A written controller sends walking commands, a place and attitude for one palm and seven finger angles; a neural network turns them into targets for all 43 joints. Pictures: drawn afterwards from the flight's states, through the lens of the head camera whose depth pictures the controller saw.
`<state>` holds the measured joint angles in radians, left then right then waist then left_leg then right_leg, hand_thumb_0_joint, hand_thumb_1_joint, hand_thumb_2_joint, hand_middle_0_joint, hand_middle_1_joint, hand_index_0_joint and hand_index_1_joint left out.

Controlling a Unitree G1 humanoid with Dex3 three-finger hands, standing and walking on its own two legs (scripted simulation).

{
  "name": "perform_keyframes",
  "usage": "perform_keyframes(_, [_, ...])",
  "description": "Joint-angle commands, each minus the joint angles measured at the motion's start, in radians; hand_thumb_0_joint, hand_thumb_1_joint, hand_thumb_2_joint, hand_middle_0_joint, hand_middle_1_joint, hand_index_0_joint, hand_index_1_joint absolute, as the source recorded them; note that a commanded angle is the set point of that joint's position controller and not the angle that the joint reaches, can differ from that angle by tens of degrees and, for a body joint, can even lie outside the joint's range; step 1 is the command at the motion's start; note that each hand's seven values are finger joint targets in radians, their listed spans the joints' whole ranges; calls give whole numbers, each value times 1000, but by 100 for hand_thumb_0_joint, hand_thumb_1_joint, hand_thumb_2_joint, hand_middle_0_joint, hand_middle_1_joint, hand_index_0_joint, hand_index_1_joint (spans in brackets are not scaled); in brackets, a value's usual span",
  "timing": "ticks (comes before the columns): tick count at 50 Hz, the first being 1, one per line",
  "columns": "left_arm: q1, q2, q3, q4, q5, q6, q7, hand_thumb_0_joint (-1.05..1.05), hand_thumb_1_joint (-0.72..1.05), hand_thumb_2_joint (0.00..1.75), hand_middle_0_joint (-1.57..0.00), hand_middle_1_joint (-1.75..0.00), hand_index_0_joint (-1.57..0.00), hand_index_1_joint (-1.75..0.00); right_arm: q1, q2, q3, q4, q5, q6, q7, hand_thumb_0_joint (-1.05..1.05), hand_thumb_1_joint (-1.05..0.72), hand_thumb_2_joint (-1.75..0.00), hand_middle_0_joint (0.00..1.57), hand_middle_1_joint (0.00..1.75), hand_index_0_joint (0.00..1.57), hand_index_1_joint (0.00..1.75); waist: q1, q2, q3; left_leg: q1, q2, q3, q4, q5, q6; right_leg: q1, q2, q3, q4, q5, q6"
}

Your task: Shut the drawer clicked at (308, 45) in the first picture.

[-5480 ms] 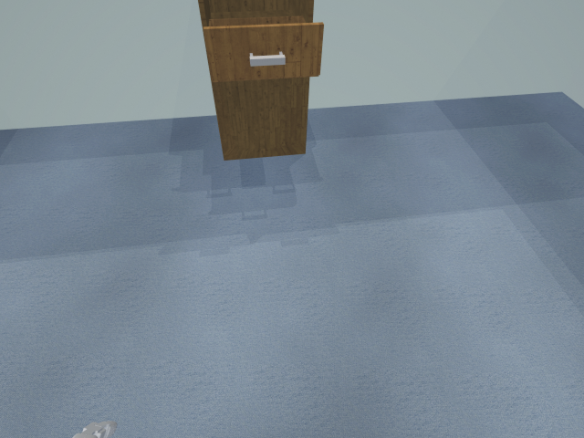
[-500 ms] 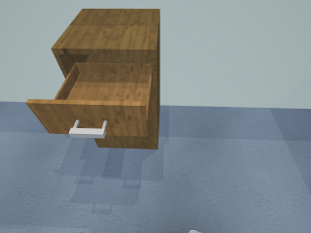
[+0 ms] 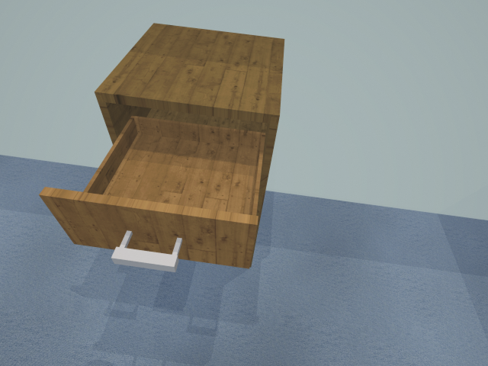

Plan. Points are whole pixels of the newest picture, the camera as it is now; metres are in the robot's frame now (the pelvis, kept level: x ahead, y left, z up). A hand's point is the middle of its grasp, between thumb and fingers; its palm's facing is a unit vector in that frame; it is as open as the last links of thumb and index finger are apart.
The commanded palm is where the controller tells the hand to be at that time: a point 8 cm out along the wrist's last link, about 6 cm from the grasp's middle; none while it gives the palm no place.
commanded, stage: come to a stop and stand still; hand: left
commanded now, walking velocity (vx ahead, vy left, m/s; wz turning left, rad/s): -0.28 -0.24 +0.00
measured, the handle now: (149, 249) +0.33 +0.22 -0.06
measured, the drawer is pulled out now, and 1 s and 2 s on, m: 0.30 0.30 0.30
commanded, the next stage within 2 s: look again from close up in 1.52 s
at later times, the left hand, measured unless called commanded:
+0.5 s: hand out of the picture +0.11 +0.16 -0.16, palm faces -0.02 -0.96 -0.27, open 7.4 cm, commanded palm none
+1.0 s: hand out of the picture +0.00 +0.17 -0.17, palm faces +0.06 -0.97 -0.23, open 7.4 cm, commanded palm none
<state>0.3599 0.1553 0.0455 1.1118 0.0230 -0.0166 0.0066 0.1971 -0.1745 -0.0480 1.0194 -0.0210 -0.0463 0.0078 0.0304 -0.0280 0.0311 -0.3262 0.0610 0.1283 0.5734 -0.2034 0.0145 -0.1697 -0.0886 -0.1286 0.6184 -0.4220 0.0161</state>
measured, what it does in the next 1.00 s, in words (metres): steps on the spot: right foot, then left foot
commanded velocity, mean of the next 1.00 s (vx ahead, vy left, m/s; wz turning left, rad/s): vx -0.03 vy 0.00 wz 0.00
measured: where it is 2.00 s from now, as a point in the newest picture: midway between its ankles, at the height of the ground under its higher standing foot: outside the picture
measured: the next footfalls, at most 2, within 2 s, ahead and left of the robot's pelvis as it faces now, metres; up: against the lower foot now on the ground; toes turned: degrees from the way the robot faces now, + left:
right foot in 0.48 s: +0.04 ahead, -0.13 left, +0.00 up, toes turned -4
left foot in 0.96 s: +0.01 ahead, +0.12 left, +0.00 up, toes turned +0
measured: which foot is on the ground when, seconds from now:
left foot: down 0.00-0.50, up 0.52-0.94, down 0.96-1.00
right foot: up 0.00-0.46, down 0.48-1.00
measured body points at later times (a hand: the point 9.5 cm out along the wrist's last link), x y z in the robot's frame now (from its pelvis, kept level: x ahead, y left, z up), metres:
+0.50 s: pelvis +0.03 -0.04 +0.00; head +0.07 -0.05 +0.45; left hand +0.11 +0.21 -0.14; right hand +0.04 -0.26 -0.17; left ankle +0.05 +0.10 -0.73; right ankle +0.01 -0.15 -0.73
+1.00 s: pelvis +0.00 -0.02 +0.01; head +0.01 -0.02 +0.46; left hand +0.00 +0.22 -0.15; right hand +0.06 -0.27 -0.14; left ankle -0.03 +0.12 -0.73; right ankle +0.01 -0.14 -0.73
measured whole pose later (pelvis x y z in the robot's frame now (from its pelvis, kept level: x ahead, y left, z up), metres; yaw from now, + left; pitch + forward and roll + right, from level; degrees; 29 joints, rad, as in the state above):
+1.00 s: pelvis +0.00 -0.02 +0.01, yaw -1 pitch +0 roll +1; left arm 0.28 0.19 0.05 1.08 0.02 0.03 0.02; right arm 0.20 -0.20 -0.04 1.03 -0.02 0.01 -0.02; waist 0.03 -0.01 0.02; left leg -0.16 0.03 0.01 0.46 -0.29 -0.02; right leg -0.27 -0.04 -0.05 0.55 -0.30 0.00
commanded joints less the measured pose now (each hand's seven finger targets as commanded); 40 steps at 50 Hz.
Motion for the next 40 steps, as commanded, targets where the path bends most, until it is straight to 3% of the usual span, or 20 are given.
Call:
perform_keyframes(1, [-44,62,8,-92,3,-10,14,0,90,90,-20,-30,-20,-30,224,-153,-13,17,-7,6,-35,0,-90,-90,20,30,20,30,-78,269,1,233,326,-422,-344,84,150,-397,9,89,475,-135,-35])
perform_keyframes(3, [-16,39,0,-40,-6,-3,13,0,90,90,-20,-30,-20,-30,99,-78,19,-2,-2,-5,-46,0,-90,-90,20,30,20,30,-20,120,21,129,257,-255,-334,380,122,-278,-25,131,404,4,-7])
perform_keyframes(4, [27,24,-7,-18,-11,7,17,0,90,90,-20,-30,-20,-30,71,-77,26,0,3,-9,-52,0,-90,-90,20,30,20,30,0,108,-14,147,241,-195,-314,544,112,-230,-19,135,358,40,10])
perform_keyframes(5, [44,28,-7,-6,-12,20,23,0,90,90,-20,-30,-20,-30,69,-73,22,4,6,-7,-58,0,-90,-90,20,30,20,30,0,106,-39,155,240,-162,-299,636,113,-189,-11,133,322,48,19])
perform_keyframes(7, [46,49,-2,-9,-11,42,27,0,90,90,-20,-30,-20,-30,67,-101,14,17,10,6,-68,0,-90,-90,20,30,20,30,-3,84,-53,193,262,-155,-275,730,128,-195,6,128,310,46,26])
perform_keyframes(11, [-4,86,22,-57,-3,73,29,0,90,90,-20,-30,-20,-30,84,-123,-6,29,9,34,-75,0,-90,-90,20,30,20,30,-20,146,-20,188,283,-156,-257,703,155,-268,30,147,413,19,24])
perform_keyframes(14, [-54,81,26,-93,-3,80,29,0,90,90,-20,-30,-20,-30,79,-127,-18,23,4,42,-73,0,-90,-90,20,30,20,30,-29,165,-25,206,268,-157,-241,641,165,-294,41,144,401,4,25])
perform_keyframes(19, [-103,63,16,-129,-7,65,30,0,90,90,-20,-30,-20,-30,73,-141,-37,20,-4,53,-58,0,-90,-90,20,30,20,30,-46,226,-51,209,258,-170,-213,525,156,-192,41,95,156,-23,4])
perform_keyframes(21, [-79,68,13,-118,-7,46,33,0,90,90,-20,-30,-20,-30,77,-132,-37,27,0,55,-48,0,-90,-90,20,30,20,30,-31,193,-69,188,221,-158,-168,471,122,-95,54,74,-40,92,-2])
perform_keyframes(22, [-39,73,13,-101,-6,36,34,0,90,90,-20,-30,-20,-30,73,-129,-37,25,6,56,-43,0,-90,-90,20,30,20,30,-8,160,-91,166,182,-131,-121,368,83,-14,50,63,-180,229,2])
perform_keyframes(23, [-28,114,12,-95,-1,21,40,0,90,90,-20,-30,-20,-30,92,-85,-33,24,15,53,-35,0,-90,-90,20,30,20,30,-12,43,-108,131,111,-87,-34,203,23,45,-26,151,-285,392,-11])
perform_keyframes(24, [-61,186,20,-97,3,8,45,0,90,90,-20,-30,-20,-30,108,-26,-21,6,21,54,-28,0,-90,-90,20,30,20,30,-40,-141,-90,-6,16,-19,16,-105,-35,86,-203,332,-271,646,-77])
perform_keyframes(25, [-51,217,23,-105,0,9,42,0,90,90,-20,-30,-20,-30,65,-27,-18,-12,17,70,-28,0,-90,-90,20,30,20,30,-5,-157,-71,-22,-20,-55,114,-329,-47,45,-292,372,-279,810,-156])
perform_keyframes(26, [-43,212,29,-95,3,6,45,0,90,90,-20,-30,-20,-30,43,-34,-19,-21,11,88,-32,0,-90,-90,20,30,20,30,-1,-232,-66,-51,-24,-91,209,-388,-46,35,-289,387,-276,897,-180])
perform_keyframes(27, [-73,191,24,-92,0,6,47,0,90,90,-20,-30,-20,-30,43,-51,-22,-11,11,91,-36,0,-90,-90,20,30,20,30,-11,-209,-44,-80,-24,-125,289,-357,-48,50,-274,366,-251,951,-193])
perform_keyframes(28, [-103,176,22,-100,-1,8,48,0,90,90,-20,-30,-20,-30,55,-58,-25,5,12,94,-36,0,-90,-90,20,30,20,30,-22,-150,-38,-97,-24,-140,354,-308,-52,67,-249,322,-237,945,-199])
perform_keyframes(30, [-106,182,30,-113,-1,9,48,0,90,90,-20,-30,-20,-30,52,-66,-27,3,11,98,-29,0,-90,-90,20,30,20,30,-16,-107,-21,-129,-32,-146,423,-259,-63,75,-231,278,-234,903,-189])
perform_keyframes(35, [-85,196,40,-129,3,11,50,0,90,90,-20,-30,-20,-30,22,-80,-29,-35,8,103,-19,0,-90,-90,20,30,20,30,5,-134,-11,-134,-35,-151,403,-215,-76,75,-224,283,-276,699,-188])
perform_keyframes(40, [-83,219,47,-133,9,15,37,0,90,90,-20,-30,-20,-30,-1,-77,-19,-57,12,88,-12,0,-90,-90,20,30,20,30,19,-155,-21,-46,-39,-117,198,-215,-62,40,-208,312,-325,426,-188])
